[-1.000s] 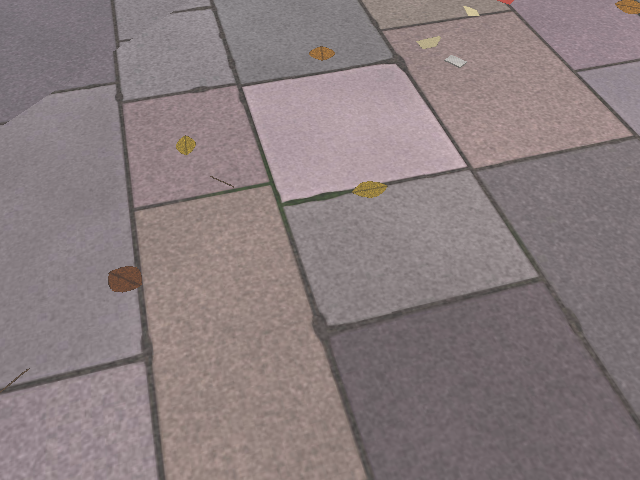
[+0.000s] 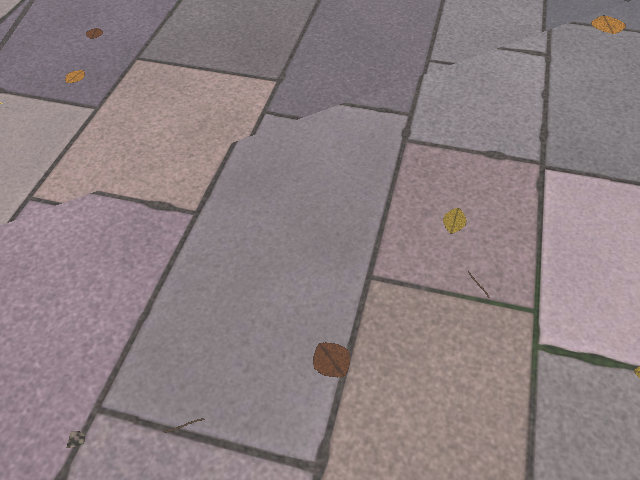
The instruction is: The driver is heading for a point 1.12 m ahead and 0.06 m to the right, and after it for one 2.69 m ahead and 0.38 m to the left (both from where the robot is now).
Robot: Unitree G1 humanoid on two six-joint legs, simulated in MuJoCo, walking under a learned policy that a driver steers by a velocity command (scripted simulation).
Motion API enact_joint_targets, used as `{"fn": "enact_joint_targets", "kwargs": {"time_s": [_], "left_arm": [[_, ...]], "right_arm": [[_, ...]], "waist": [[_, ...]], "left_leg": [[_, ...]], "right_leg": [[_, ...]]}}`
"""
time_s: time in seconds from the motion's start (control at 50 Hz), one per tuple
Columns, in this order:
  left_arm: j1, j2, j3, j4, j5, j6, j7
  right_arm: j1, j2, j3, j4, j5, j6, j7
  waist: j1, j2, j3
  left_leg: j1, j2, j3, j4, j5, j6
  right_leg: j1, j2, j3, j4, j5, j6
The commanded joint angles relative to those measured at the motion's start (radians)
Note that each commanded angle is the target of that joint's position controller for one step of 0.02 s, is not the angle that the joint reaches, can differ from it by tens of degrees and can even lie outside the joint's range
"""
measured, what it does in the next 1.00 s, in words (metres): walks ahead: left foot, then right foot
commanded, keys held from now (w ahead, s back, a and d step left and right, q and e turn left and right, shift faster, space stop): w+q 0.10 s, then w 0.90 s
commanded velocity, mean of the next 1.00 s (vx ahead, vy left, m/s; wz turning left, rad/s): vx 0.50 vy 0.00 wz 0.20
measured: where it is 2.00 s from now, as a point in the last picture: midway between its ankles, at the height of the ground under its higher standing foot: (273, 256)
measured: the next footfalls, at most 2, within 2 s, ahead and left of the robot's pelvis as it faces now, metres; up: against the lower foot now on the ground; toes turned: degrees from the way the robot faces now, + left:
left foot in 0.36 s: +0.34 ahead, +0.19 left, +0.00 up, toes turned +11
right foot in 0.92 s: +0.69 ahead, +0.01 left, +0.00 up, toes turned +7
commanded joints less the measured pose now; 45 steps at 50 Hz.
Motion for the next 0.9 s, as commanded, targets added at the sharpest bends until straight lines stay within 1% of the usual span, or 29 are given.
{"fn": "enact_joint_targets", "kwargs": {"time_s": [0.02, 0.06, 0.1, 0.14, 0.18, 0.24, 0.28, 0.3, 0.32, 0.34, 0.36, 0.38, 0.4, 0.42, 0.44, 0.46, 0.48, 0.5, 0.54, 0.56, 0.62, 0.68, 0.72, 0.76, 0.8, 0.84, 0.86, 0.88, 0.9], "left_arm": [[0.029, 0.084, 0.024, -0.020, 0.000, -0.014, -0.005], [0.039, 0.112, 0.035, -0.002, -0.008, -0.022, -0.007], [0.054, 0.138, 0.045, 0.010, -0.006, -0.019, -0.005], [0.078, 0.150, 0.046, 0.023, -0.006, -0.013, -0.005], [0.096, 0.160, 0.045, 0.033, -0.012, -0.005, -0.006], [0.146, 0.188, 0.047, 0.055, -0.030, 0.010, -0.008], [0.175, 0.204, 0.049, 0.076, -0.040, 0.024, -0.008], [0.181, 0.211, 0.050, 0.084, -0.044, 0.032, -0.007], [0.174, 0.220, 0.051, 0.088, -0.047, 0.040, -0.005], [0.155, 0.225, 0.049, 0.089, -0.048, 0.047, -0.003], [0.168, 0.198, 0.038, 0.091, -0.040, 0.051, 0.000], [0.168, 0.145, 0.013, 0.059, -0.009, 0.046, 0.003], [0.266, 0.030, -0.021, 0.037, -0.007, 0.020, -0.008], [0.199, 0.138, 0.004, 0.050, -0.043, -0.002, -0.014], [0.122, 0.161, 0.013, 0.019, -0.064, -0.009, -0.017], [0.090, 0.147, 0.010, 0.015, -0.049, -0.009, -0.010], [0.078, 0.141, 0.015, 0.017, -0.030, -0.002, -0.006], [0.103, 0.132, 0.017, 0.023, -0.028, 0.011, -0.008], [0.127, 0.097, 0.014, 0.031, -0.026, 0.036, -0.008], [0.114, 0.090, 0.013, 0.027, -0.022, 0.045, -0.005], [0.017, 0.078, 0.011, -0.006, -0.010, 0.051, -0.002], [-0.074, 0.058, 0.003, -0.029, -0.014, 0.042, -0.012], [-0.139, 0.053, -0.002, -0.046, -0.018, 0.037, -0.020], [-0.193, 0.056, -0.005, -0.066, -0.022, 0.032, -0.029], [-0.225, 0.064, -0.004, -0.087, -0.025, 0.027, -0.040], [-0.222, 0.079, -0.001, -0.097, -0.025, 0.021, -0.051], [-0.197, 0.091, 0.003, -0.093, -0.024, 0.018, -0.053], [-0.143, 0.109, 0.012, -0.080, -0.023, 0.016, -0.052], [-0.020, 0.138, 0.032, -0.043, -0.019, 0.017, -0.046]], "right_arm": [[0.034, -0.034, -0.015, -0.082, 0.004, 0.006, 0.005], [-0.013, -0.025, -0.011, -0.117, -0.003, 0.017, 0.003], [-0.057, -0.032, -0.010, -0.144, -0.010, 0.017, 0.005], [-0.100, -0.025, -0.004, -0.159, -0.009, 0.007, 0.015], [-0.171, -0.013, 0.005, -0.177, -0.012, -0.005, 0.028], [-0.276, -0.015, 0.013, -0.214, -0.009, -0.011, 0.046], [-0.315, -0.031, 0.011, -0.240, -0.007, -0.012, 0.054], [-0.317, -0.042, 0.008, -0.248, -0.009, -0.013, 0.057], [-0.291, -0.058, 0.000, -0.247, -0.012, -0.015, 0.058], [-0.200, -0.083, -0.016, -0.224, -0.017, -0.017, 0.056], [-0.036, -0.137, -0.047, -0.170, -0.019, -0.015, 0.049], [0.153, -0.233, -0.079, -0.137, -0.022, -0.008, 0.030], [0.155, -0.315, -0.083, -0.135, -0.026, -0.009, 0.030], [0.161, -0.213, -0.058, -0.142, -0.025, -0.020, 0.036], [0.103, -0.174, -0.044, -0.141, -0.028, -0.026, 0.039], [0.027, -0.143, -0.035, -0.149, -0.023, -0.028, 0.041], [-0.030, -0.112, -0.027, -0.155, -0.027, -0.030, 0.045], [-0.059, -0.086, -0.020, -0.158, -0.033, -0.034, 0.046], [-0.061, -0.090, -0.023, -0.143, -0.030, -0.050, 0.045], [-0.054, -0.099, -0.026, -0.132, -0.029, -0.056, 0.042], [-0.008, -0.112, -0.031, -0.096, -0.028, -0.056, 0.026], [0.025, -0.125, -0.032, -0.069, -0.026, -0.047, 0.014], [0.054, -0.140, -0.036, -0.047, -0.022, -0.045, 0.010], [0.087, -0.148, -0.038, -0.021, -0.017, -0.040, 0.008], [0.103, -0.151, -0.040, 0.001, -0.013, -0.033, 0.005], [0.095, -0.160, -0.045, 0.014, -0.010, -0.025, 0.001], [0.085, -0.166, -0.047, 0.017, -0.009, -0.020, 0.000], [0.066, -0.176, -0.048, 0.016, -0.011, -0.015, -0.002], [0.049, -0.171, -0.045, 0.015, -0.013, -0.008, -0.003]], "waist": [[0.000, -0.113, -0.048], [-0.001, -0.098, -0.016], [0.006, -0.081, -0.011], [0.021, -0.071, -0.010], [0.045, -0.069, 0.004], [0.080, -0.076, 0.032], [0.082, -0.091, 0.047], [0.073, -0.101, 0.046], [0.047, -0.116, 0.028], [-0.018, -0.117, -0.027], [-0.089, -0.098, -0.128], [-0.159, 0.037, -0.267], [-0.062, 0.272, -0.372], [-0.110, 0.138, -0.370], [-0.093, 0.111, -0.237], [-0.059, 0.041, -0.175], [-0.027, 0.029, -0.129], [0.007, 0.043, -0.119], [0.033, 0.033, -0.105], [0.038, 0.023, -0.084], [0.017, 0.008, -0.030], [-0.015, 0.022, 0.001], [-0.040, 0.025, 0.021], [-0.060, 0.028, 0.041], [-0.062, 0.032, 0.055], [-0.046, 0.041, 0.048], [-0.029, 0.050, 0.031], [0.004, 0.062, -0.005], [0.069, 0.056, -0.078]], "left_leg": [[-0.177, 0.122, -0.026, -0.004, 0.057, -0.002], [-0.226, 0.139, -0.023, -0.065, 0.094, -0.009], [-0.275, 0.146, -0.026, -0.140, 0.171, -0.019], [-0.270, 0.137, -0.020, -0.261, 0.270, -0.015], [-0.231, 0.118, 0.022, -0.401, 0.348, -0.010], [-0.193, 0.095, 0.082, -0.537, 0.346, -0.004], [-0.196, 0.083, 0.096, -0.592, 0.270, 0.014], [-0.182, 0.071, 0.109, -0.617, 0.221, 0.028], [-0.126, 0.049, 0.128, -0.647, 0.186, 0.045], [0.020, 0.010, 0.162, -0.701, 0.211, 0.067], [0.262, -0.032, 0.180, -0.713, 0.240, 0.092], [0.576, 0.157, -0.069, -0.694, 0.287, 0.158], [0.805, 0.377, -0.577, -0.852, 0.111, 0.315], [0.782, 0.384, -0.628, -0.919, 0.088, 0.299], [0.677, 0.350, -0.461, -0.916, 0.187, 0.258], [0.546, 0.303, -0.335, -0.921, 0.291, 0.229], [0.435, 0.262, -0.249, -0.949, 0.356, 0.212], [0.367, 0.236, -0.198, -0.985, 0.376, 0.203], [0.311, 0.224, -0.146, -1.042, 0.421, 0.217], [0.298, 0.221, -0.118, -1.061, 0.444, 0.221], [0.318, 0.210, -0.060, -1.094, 0.460, 0.213], [0.330, 0.184, 0.001, -1.107, 0.411, 0.181], [0.343, 0.184, 0.019, -1.110, 0.368, 0.170], [0.386, 0.205, 0.017, -1.096, 0.351, 0.168], [0.450, 0.234, 0.008, -1.064, 0.364, 0.159], [0.501, 0.258, 0.002, -1.022, 0.421, 0.143], [0.516, 0.261, 0.003, -0.992, 0.490, 0.132], [0.521, 0.249, 0.016, -0.927, 0.643, 0.119], [0.499, 0.206, 0.052, -0.781, 0.800, 0.096]], "right_leg": [[0.162, -0.283, 0.260, -0.270, 0.020, -0.168], [0.147, -0.296, 0.195, -0.301, 0.083, -0.185], [0.177, -0.306, 0.140, -0.310, 0.133, -0.193], [0.199, -0.288, 0.083, -0.307, 0.167, -0.185], [0.203, -0.266, 0.026, -0.301, 0.175, -0.169], [0.241, -0.279, 0.007, -0.286, 0.128, -0.155], [0.307, -0.314, 0.019, -0.259, 0.137, -0.145], [0.338, -0.329, 0.022, -0.232, 0.178, -0.138], [0.355, -0.333, 0.014, -0.181, 0.280, -0.126], [0.344, -0.310, -0.023, -0.060, 0.445, -0.103], [0.274, -0.259, -0.071, 0.143, 0.546, -0.073], [0.035, -0.202, -0.106, 0.489, 0.266, -0.022], [-0.325, -0.024, -0.010, 0.807, -0.429, 0.025], [-0.423, -0.059, 0.136, 0.921, -0.441, 0.010], [-0.485, -0.104, 0.123, 0.923, -0.351, -0.005], [-0.449, -0.148, 0.114, 0.867, -0.259, -0.007], [-0.400, -0.175, 0.116, 0.805, -0.201, -0.002], [-0.336, -0.195, 0.127, 0.772, -0.159, 0.000], [-0.297, -0.193, 0.120, 0.724, -0.114, 0.014], [-0.312, -0.192, 0.119, 0.690, -0.085, 0.022], [-0.393, -0.187, 0.119, 0.532, 0.047, 0.044], [-0.378, -0.161, 0.100, 0.338, 0.198, 0.042], [-0.354, -0.138, 0.078, 0.243, 0.247, 0.039], [-0.355, -0.124, 0.072, 0.186, 0.240, 0.029], [-0.372, -0.119, 0.079, 0.143, 0.194, 0.007], [-0.350, -0.109, 0.075, 0.111, 0.124, -0.021], [-0.302, -0.095, 0.062, 0.101, 0.090, -0.034], [-0.210, -0.065, 0.034, 0.092, 0.062, -0.051], [-0.040, -0.025, -0.002, 0.074, 0.066, -0.075]]}}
